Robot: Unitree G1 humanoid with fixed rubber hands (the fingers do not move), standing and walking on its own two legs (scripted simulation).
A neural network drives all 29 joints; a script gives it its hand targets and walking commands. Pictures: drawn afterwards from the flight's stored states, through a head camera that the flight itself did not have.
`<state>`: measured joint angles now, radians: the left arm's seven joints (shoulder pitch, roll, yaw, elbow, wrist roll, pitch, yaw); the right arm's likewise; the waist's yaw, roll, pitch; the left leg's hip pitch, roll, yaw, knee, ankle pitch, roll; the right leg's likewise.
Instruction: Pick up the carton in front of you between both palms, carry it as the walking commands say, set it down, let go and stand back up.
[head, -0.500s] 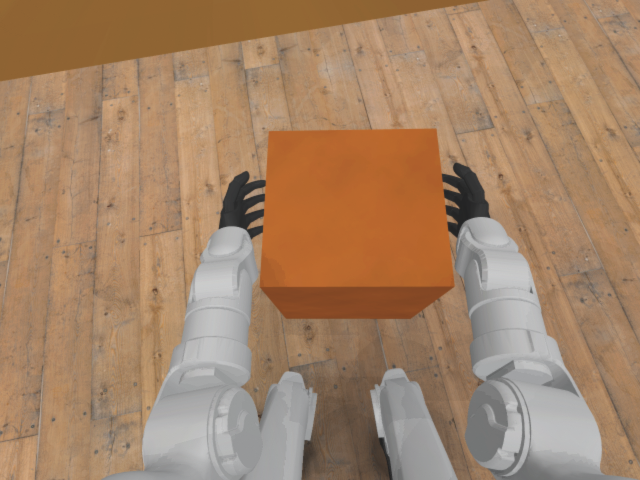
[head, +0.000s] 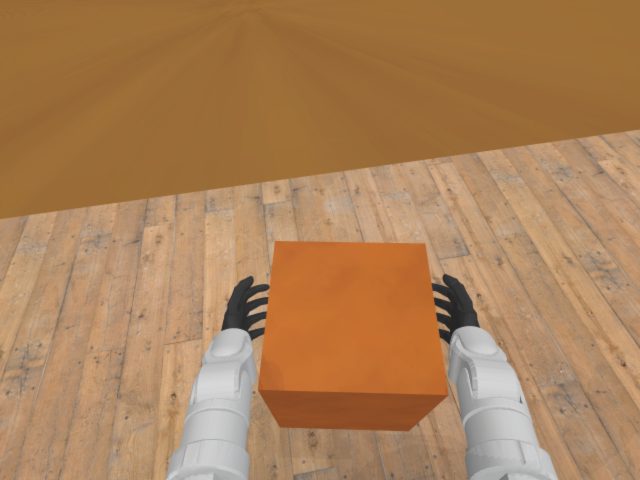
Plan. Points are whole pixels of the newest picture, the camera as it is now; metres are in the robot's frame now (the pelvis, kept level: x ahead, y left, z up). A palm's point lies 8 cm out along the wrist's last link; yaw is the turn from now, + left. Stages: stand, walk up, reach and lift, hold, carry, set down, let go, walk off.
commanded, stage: reach and lift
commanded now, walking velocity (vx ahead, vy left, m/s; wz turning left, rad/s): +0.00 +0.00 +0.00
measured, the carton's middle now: (346, 343) +0.34 +0.00 -0.09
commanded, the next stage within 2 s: hold in 1.28 s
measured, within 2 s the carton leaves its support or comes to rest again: neither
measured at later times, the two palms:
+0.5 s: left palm (213, 332) +0.29 +0.15 +0.06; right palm (480, 332) +0.29 -0.15 +0.06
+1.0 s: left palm (213, 324) +0.30 +0.15 +0.07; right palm (484, 320) +0.30 -0.15 +0.07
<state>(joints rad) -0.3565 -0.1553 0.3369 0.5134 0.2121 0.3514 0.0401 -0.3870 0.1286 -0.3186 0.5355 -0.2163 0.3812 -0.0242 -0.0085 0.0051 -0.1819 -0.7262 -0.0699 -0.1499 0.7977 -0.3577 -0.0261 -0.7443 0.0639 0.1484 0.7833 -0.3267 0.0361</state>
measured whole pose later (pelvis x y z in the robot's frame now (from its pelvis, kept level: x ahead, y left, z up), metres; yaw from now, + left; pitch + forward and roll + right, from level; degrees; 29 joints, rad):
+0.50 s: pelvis +0.00 +0.00 +0.04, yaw +0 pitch -3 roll +0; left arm -0.29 -0.16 0.29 0.41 0.28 0.60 0.01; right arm -0.30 0.16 -0.29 0.42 -0.29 0.62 -0.01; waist 0.00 0.00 -0.04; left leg -0.19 -0.05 -0.16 0.48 -0.24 -0.01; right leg -0.20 0.04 0.14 0.46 -0.22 0.03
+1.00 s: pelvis +0.01 +0.00 +0.04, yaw +1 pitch -4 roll +0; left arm -0.28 -0.16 0.27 0.35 0.29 0.64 -0.01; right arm -0.30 0.16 -0.26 0.36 -0.29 0.67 -0.01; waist 0.00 0.00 -0.02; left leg -0.11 -0.04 -0.16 0.40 -0.22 -0.02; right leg -0.13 0.03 0.14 0.39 -0.19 0.02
